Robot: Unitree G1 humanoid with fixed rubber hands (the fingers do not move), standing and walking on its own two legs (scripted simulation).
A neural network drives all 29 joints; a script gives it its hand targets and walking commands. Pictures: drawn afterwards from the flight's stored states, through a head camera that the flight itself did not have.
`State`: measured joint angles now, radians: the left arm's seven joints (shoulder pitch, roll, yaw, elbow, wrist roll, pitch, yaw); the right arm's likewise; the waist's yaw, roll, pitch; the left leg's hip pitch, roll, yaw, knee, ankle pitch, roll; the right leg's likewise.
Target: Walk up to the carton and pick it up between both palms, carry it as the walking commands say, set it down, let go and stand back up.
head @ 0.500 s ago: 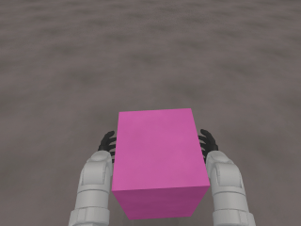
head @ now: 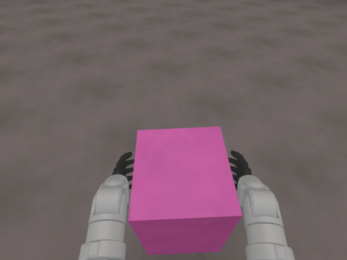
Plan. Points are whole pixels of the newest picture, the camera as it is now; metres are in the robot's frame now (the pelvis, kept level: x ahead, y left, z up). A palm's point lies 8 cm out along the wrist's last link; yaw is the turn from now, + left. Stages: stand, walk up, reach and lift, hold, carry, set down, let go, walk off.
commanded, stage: hold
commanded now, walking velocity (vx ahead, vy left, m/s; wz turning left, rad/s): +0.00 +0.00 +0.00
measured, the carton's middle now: (181, 195) +0.28 +0.00 -0.02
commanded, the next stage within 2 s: carry in 0.98 s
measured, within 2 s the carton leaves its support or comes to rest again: neither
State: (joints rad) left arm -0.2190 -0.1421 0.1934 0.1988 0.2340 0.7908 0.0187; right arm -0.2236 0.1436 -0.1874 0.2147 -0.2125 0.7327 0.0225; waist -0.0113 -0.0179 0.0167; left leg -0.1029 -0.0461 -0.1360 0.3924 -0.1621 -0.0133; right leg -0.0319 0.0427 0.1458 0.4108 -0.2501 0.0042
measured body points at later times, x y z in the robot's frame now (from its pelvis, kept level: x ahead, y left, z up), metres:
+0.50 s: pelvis +0.00 +0.00 +0.00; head -0.04 +0.01 +0.45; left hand +0.29 +0.15 +0.03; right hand +0.29 -0.15 +0.04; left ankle +0.04 +0.13 -0.74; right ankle -0.01 -0.13 -0.74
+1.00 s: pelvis +0.00 +0.00 +0.00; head -0.04 +0.01 +0.45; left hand +0.29 +0.15 +0.03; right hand +0.29 -0.15 +0.04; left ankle +0.04 +0.13 -0.74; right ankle -0.01 -0.13 -0.74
